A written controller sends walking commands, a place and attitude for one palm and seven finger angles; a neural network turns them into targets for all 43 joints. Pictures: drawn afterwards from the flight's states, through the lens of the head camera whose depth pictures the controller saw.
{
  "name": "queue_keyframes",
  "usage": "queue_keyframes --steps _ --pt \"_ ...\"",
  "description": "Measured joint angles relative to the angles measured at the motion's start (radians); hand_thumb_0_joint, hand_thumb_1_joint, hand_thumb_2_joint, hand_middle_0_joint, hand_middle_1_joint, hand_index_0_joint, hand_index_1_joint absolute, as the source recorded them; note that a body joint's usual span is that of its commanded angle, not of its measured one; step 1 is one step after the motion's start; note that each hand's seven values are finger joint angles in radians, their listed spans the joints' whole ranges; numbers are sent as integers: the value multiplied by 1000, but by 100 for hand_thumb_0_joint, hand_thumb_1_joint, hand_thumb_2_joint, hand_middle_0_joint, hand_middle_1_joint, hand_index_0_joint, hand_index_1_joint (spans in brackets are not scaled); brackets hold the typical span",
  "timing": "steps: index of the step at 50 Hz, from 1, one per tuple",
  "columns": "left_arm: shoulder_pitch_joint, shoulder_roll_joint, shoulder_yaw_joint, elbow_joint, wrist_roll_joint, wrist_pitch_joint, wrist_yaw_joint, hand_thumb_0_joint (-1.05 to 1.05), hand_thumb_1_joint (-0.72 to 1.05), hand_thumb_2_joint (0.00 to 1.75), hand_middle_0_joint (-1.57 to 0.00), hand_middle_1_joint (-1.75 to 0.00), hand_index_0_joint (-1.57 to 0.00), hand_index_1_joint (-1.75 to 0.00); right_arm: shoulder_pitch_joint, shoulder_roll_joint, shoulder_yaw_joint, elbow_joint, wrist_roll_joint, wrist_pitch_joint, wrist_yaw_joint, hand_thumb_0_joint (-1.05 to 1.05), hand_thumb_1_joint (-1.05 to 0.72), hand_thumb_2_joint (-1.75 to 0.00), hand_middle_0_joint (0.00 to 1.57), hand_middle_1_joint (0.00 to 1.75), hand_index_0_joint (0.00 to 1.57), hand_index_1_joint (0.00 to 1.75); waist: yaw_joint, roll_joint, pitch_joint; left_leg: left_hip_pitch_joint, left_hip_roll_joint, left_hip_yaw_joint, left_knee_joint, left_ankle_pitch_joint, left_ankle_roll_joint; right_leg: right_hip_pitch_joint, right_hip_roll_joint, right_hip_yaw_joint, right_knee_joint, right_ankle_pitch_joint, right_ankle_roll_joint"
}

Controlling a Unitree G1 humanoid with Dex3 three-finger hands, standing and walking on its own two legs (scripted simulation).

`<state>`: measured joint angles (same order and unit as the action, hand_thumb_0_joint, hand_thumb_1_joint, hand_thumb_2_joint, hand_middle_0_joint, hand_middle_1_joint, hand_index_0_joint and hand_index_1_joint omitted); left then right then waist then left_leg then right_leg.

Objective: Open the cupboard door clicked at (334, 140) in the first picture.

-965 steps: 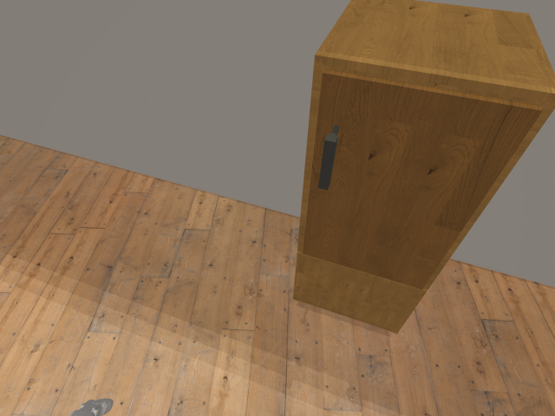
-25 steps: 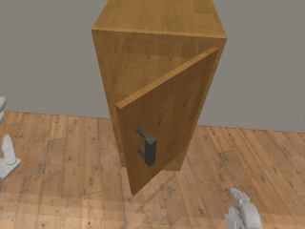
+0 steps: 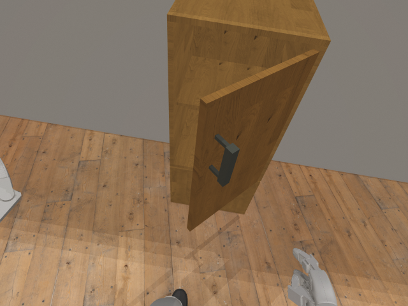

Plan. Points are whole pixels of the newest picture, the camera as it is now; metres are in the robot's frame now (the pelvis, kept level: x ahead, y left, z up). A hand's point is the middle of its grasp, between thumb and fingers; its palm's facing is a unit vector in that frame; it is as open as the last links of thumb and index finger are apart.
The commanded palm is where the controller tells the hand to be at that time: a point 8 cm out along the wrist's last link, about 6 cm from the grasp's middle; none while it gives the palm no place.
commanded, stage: step back with the hand held close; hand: left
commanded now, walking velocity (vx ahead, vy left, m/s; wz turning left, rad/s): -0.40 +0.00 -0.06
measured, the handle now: (221, 160) +0.43 +0.00 +0.02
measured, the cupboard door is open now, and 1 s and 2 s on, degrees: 47 47 47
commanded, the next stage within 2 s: stop stepping back and stand still in 0.04 s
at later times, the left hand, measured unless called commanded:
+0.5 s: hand out of the picture +0.09 +0.25 +0.18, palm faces +0.28 -0.82 -0.50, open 7.4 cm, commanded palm +0.05 +0.30 +0.18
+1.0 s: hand out of the picture +0.07 +0.28 +0.17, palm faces +0.41 -0.74 -0.53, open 7.4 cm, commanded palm +0.02 +0.32 +0.18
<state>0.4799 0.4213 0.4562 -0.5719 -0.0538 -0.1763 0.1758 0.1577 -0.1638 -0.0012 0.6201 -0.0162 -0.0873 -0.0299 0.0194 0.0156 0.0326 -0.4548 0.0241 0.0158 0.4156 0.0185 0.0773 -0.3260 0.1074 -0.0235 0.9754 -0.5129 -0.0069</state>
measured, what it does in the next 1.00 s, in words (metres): walks backwards: right foot, then left foot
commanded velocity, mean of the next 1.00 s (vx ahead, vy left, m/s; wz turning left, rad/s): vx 0.10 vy -0.03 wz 0.00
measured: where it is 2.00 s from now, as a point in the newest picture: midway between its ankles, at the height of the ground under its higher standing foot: outside the picture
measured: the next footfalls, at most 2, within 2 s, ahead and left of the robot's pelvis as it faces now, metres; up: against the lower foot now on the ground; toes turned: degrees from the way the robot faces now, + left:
right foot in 0.12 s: -0.09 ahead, -0.06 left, +0.00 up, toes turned -10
left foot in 0.24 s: +0.10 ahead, +0.06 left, +0.00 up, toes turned -5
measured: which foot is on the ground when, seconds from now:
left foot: down 0.00-0.12, up 0.14-0.22, down 0.24-0.46, up 0.48-0.70, down 0.72-1.00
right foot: up 0.00-0.10, down 0.12-0.72, up 0.74-0.94, down 0.96-1.00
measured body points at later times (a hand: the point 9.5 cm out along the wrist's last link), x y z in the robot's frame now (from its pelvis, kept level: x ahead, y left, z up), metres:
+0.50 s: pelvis -0.12 +0.02 +0.00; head -0.12 +0.03 +0.45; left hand +0.07 +0.29 +0.20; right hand -0.01 -0.24 -0.08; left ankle +0.02 +0.08 -0.70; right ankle -0.13 -0.05 -0.73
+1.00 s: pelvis -0.14 +0.03 -0.01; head -0.13 +0.02 +0.44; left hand +0.04 +0.32 +0.20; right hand -0.01 -0.19 -0.11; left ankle -0.13 +0.17 -0.73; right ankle -0.12 -0.05 -0.73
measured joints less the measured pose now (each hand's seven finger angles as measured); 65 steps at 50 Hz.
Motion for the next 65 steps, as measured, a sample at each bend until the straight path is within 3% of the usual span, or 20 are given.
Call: queue_keyframes --steps 4,6,7,10,12,14,16,19,22,25,27,29,36,39,42,47,51,55,60,65 --pt "37 7 -28 -31 -19 -8 -14 1 89 90 -21 -30 -21 -30 -12 5 11 -8 -8 -7 15 1 -90 -90 20 30 20 30 3 -1 -48 -21 6 26 -105 73 -28 161 -7 -48 -288 -38 -33" --pt "55 38 -8 -37 -27 -21 -21 1 89 90 -21 -30 -21 -30 -31 12 20 -19 -12 2 19 1 -90 -90 20 30 20 30 21 -43 -57 -73 -12 73 -66 38 -67 238 -51 -24 -519 36 -67" --pt "53 38 -6 -32 -27 -31 -26 1 89 90 -21 -30 -21 -30 -49 5 22 -14 -12 7 17 1 -90 -90 20 30 20 30 30 -39 -42 -109 -7 77 11 -36 -86 236 -61 -13 -549 126 -48" --pt "52 31 -38 -9 -18 -30 -45 1 88 90 -21 -30 -21 -30 -33 -8 27 24 -2 25 2 1 -90 -90 20 30 20 30 22 -12 -26 -103 -17 27 238 -237 -110 244 -49 -1 -499 120 -7" --pt "67 33 -37 -4 -19 -9 -51 1 88 89 -21 -30 -21 -30 13 -12 35 23 11 33 -11 1 -90 -90 20 30 20 30 8 -29 -48 -20 -32 16 224 -188 -99 237 -60 10 -456 86 4" --pt "35 31 -33 20 -23 16 -49 1 88 89 -21 -30 -22 -30 35 -18 30 22 18 24 -27 1 -90 -90 20 30 20 30 -18 -45 -37 12 -59 15 176 -160 -21 206 -75 17 -382 66 11" --pt "-1 30 -23 55 -27 31 -43 1 88 89 -21 -30 -22 -30 41 -17 25 32 14 3 -32 1 -90 -90 20 30 20 30 -31 -62 -13 38 -72 25 121 -117 5 159 -66 54 -303 5 7" --pt "22 27 -8 57 -25 46 -31 1 88 89 -21 -30 -21 -30 66 -12 23 26 3 -17 -23 1 -90 -90 20 30 20 30 -58 -61 -4 85 -69 16 -9 -65 -33 117 -32 41 -280 -11 -13" --pt "109 31 -9 12 -15 47 -29 1 89 89 -21 -30 -21 -30 107 -18 17 -6 0 -16 -14 1 -90 -90 20 30 20 30 -70 -48 -21 85 -68 17 -61 -132 -72 158 -19 -28 -445 11 -33" --pt "166 43 -17 -35 0 39 -42 1 89 89 -21 -30 -21 -30 113 -38 2 2 -2 8 -12 1 -90 -90 20 30 20 30 -48 -42 -23 -55 -71 21 266 -297 -107 137 -34 -45 -504 207 -78" --pt "162 33 -28 -21 8 27 -47 1 88 89 -21 -30 -22 -30 120 -49 -2 43 -3 30 -17 1 -90 -90 20 30 20 30 -21 -47 -54 -126 -66 14 542 -315 -110 110 -46 -41 -488 229 -87" --pt "125 11 -32 42 19 8 -39 1 88 89 -22 -30 -22 -30 132 -53 -3 71 -3 36 -30 1 -90 -90 20 30 20 30 -4 -53 -85 -115 -39 23 625 -320 -98 99 -65 -44 -497 232 -77" --pt "-21 -66 -56 156 32 9 4 1 88 90 -21 -30 -21 -30 150 -82 -8 56 -5 -27 -64 1 -90 -90 20 30 20 30 -27 -44 -96 206 31 39 159 -415 -44 46 -110 -83 -419 219 -52" --pt "-17 -49 -43 118 31 -1 -1 1 89 90 -21 -30 -21 -30 114 -54 -14 41 -5 -42 -55 1 -90 -90 20 30 20 30 -49 -71 -49 205 8 40 157 -302 -74 -34 -111 -35 -197 88 -17" --pt "28 -14 -21 88 38 -13 -14 1 89 90 -21 -30 -21 -30 109 -13 -4 36 -4 -55 -33 1 -90 -90 20 30 20 30 -62 -74 -41 218 3 30 123 -293 -79 -81 -107 -28 -96 109 0" --pt "105 21 9 52 32 -34 -11 1 89 90 -21 -30 -21 -30 117 16 28 25 -2 -56 -19 1 -90 -90 20 30 20 30 -36 -35 -27 213 26 17 121 -295 -105 13 -102 -70 -350 163 15" --pt "69 -8 -16 112 31 -23 -14 1 88 90 -21 -30 -21 -30 83 -5 27 50 3 -36 -14 1 -90 -90 20 30 20 30 -9 26 1 159 40 -11 266 -390 -93 42 -71 -87 -405 247 -59" --pt "49 -65 -60 149 29 -10 -13 1 88 89 -21 -30 -21 -30 53 -31 13 72 8 -13 -13 1 -90 -90 20 30 20 30 -4 21 14 108 0 -7 435 -419 -84 70 -78 -79 -434 243 -72" --pt "69 -61 -69 89 22 -22 -8 1 88 89 -21 -30 -22 -30 49 -62 1 29 3 -19 -31 1 -90 -90 20 30 20 30 -17 7 26 208 6 2 150 -293 -72 104 -66 -90 -451 233 -64" --pt "65 -13 -32 69 21 -36 -9 1 88 89 -22 -30 -22 -30 31 -62 -10 4 10 -16 -36 1 -91 -90 20 30 20 30 -9 -30 29 247 -4 16 92 -295 -85 126 -75 -73 -475 232 -51"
